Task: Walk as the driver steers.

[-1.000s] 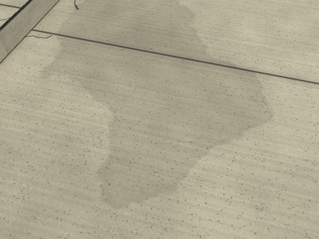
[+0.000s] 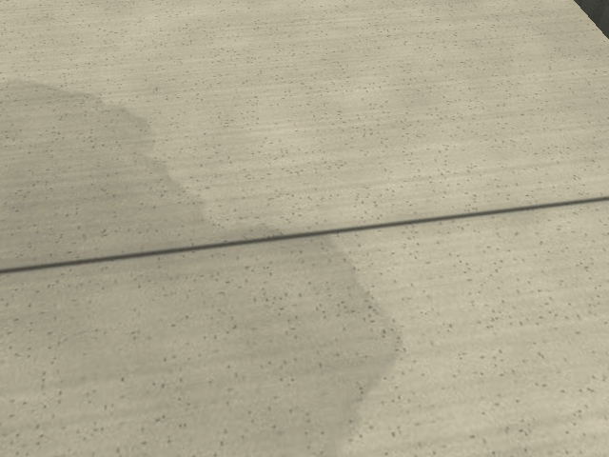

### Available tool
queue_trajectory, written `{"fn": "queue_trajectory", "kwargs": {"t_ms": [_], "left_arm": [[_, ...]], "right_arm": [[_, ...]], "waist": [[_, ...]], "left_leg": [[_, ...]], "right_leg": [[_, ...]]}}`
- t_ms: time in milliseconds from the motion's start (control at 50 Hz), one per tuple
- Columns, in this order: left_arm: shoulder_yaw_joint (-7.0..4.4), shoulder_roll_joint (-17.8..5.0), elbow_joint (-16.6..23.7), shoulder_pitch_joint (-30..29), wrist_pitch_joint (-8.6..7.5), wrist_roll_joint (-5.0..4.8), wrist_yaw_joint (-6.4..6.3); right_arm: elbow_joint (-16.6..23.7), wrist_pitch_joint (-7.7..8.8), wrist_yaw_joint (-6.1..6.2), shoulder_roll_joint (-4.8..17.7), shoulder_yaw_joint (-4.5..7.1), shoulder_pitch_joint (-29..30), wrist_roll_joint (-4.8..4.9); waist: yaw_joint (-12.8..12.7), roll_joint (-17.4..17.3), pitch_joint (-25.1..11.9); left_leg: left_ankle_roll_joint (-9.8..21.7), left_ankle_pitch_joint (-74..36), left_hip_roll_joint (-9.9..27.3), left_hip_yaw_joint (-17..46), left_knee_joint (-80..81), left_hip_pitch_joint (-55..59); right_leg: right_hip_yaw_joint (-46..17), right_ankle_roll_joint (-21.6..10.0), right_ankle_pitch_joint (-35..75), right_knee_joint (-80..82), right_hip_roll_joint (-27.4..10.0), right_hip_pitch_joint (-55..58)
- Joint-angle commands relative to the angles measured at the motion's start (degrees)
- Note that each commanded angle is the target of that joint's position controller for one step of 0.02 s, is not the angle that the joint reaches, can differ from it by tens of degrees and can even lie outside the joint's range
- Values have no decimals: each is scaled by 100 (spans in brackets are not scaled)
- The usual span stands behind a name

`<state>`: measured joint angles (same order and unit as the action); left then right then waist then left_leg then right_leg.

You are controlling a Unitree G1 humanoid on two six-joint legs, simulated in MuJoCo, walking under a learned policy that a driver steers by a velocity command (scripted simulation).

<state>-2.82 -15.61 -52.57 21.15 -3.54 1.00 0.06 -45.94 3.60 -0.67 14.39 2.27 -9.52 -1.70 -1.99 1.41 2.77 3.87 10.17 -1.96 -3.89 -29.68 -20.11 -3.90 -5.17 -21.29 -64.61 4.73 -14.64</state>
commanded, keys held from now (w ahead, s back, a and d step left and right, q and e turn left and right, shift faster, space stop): w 0.44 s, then w+q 0.56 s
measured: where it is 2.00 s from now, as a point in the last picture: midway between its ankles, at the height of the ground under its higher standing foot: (257, 241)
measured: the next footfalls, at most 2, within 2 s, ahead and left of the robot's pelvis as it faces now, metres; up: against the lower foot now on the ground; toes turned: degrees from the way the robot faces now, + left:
right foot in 0.42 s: +0.38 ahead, -0.12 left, +0.00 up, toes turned -4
left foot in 0.98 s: +0.64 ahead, +0.08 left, +0.00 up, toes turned +19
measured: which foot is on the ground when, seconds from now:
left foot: down 0.00-0.42, up 0.44-0.96, down 0.98-1.00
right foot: up 0.00-0.40, down 0.42-0.96, up 0.98-1.00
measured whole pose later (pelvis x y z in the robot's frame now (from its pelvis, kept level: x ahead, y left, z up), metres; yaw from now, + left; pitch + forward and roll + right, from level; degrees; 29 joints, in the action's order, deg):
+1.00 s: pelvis +0.53 +0.00 -0.02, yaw +15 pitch +1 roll +0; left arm -2.1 -12.4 -56.7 23.0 -3.4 1.2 -1.4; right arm -46.5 1.8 -2.3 12.9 2.6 -3.6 -2.5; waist -1.6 0.1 3.5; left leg 9.6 9.3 -3.2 -7.4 -34.3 -25.6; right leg 15.7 -0.7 -27.8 -41.3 -3.4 0.2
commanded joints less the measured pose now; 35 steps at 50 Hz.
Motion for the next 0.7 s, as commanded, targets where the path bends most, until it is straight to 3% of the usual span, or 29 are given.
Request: {"fn": "queue_trajectory", "kwargs": {"t_ms": [20,80,140,200,300,360,380,400,420,440,460,480,500,520,540,620,700], "left_arm": [[-64,-443,427,-42,3,105,89],[-13,-289,421,-72,117,143,169],[46,-235,673,-844,138,144,209],[136,-108,898,-1566,113,102,233],[171,-161,1100,-2231,77,58,202],[113,-287,1091,-2060,29,79,155],[68,-347,947,-1614,-3,100,124],[-5,-457,643,-763,-63,150,77],[-122,-825,407,269,-117,271,7],[-302,-1468,340,688,-80,312,-29],[-267,-1162,375,362,-1,62,-3],[-174,-824,467,-229,-2,21,5],[-92,-498,489,-544,-52,45,26],[-49,-342,455,-650,-104,47,14],[-15,-228,385,-687,-147,28,-11],[-57,-369,192,-367,-328,-19,-26],[-47,-322,44,-58,-318,-9,-48]], "right_arm": [[-53,92,24,431,103,-586,49],[-285,215,-1,523,119,-925,116],[-440,220,-5,581,134,-1166,132],[-565,203,-18,577,128,-1362,142],[-766,179,11,704,152,-1733,107],[-832,132,62,793,174,-1648,73],[-845,112,75,828,182,-1584,72],[-859,84,76,781,161,-1556,84],[-706,89,71,608,96,-1512,114],[-531,95,28,-25,-40,-2133,292],[-643,52,88,625,125,-1853,132],[-540,57,70,642,158,-1450,128],[-522,71,39,509,124,-1256,155],[-563,17,21,438,130,-1221,126],[-613,-69,-16,378,122,-1328,39],[-557,-261,-130,237,135,-1049,5],[-286,-284,-180,194,125,-262,22]], "waist": [[132,-532,-177],[47,-622,-221],[160,-575,26],[318,-568,131],[497,-592,156],[316,-600,91],[106,-579,-127],[-251,-382,-571],[-627,31,-1255],[-408,1431,-1961],[-389,712,-1723],[-167,370,-858],[-37,154,-487],[95,194,-264],[236,308,-176],[336,203,-60],[213,152,161]], "left_leg": [[748,-346,1517,1972,1826,1308],[813,-1193,1394,1492,2006,1244],[848,-1219,1297,1170,2305,1310],[733,-1523,1097,806,2328,1334],[643,-2079,1327,733,2069,1855],[545,-2995,1507,730,1538,2246],[473,-3663,1449,642,982,2283],[364,-3849,1208,416,-37,2052],[241,-2556,945,207,-1530,1089],[-38,1083,-72,-157,-3681,-968],[52,1878,-18,597,-4291,-1574],[110,1405,276,747,-4284,-1725],[114,1006,486,754,-3973,-1546],[94,829,605,747,-3689,-1311],[34,708,676,748,-3510,-1060],[-91,164,717,675,-3333,-1316],[-187,-588,750,561,-2694,-1963]], "right_leg": [[-127,89,375,-199,-661,-1578],[119,239,542,114,-757,-1608],[358,404,1096,797,-990,-2150],[585,489,1693,1912,-993,-2052],[743,341,1902,2956,-804,-1682],[763,98,1343,3314,-629,-1243],[823,-6,1200,3526,-464,-669],[863,-159,1312,3873,-341,398],[-79,-450,911,3951,-1219,1835],[-2808,-1215,381,4463,-2890,3394],[-3329,-1204,149,4891,-2852,2976],[-2333,-1030,284,4959,-2620,2195],[-1687,-853,769,5184,-2369,1536],[-1159,-629,1089,5348,-2130,1116],[-750,-460,1319,5490,-1938,798],[15,-398,1989,5793,-1863,744],[634,-316,2442,5860,-1759,1013]]}}
Keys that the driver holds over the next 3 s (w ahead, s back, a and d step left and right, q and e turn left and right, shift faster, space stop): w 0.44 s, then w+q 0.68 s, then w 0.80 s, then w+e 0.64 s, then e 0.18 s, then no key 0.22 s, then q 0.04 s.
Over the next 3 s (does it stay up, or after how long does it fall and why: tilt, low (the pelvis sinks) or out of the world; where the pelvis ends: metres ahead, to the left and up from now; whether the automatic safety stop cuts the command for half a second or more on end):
stays up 1.45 0.28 0.01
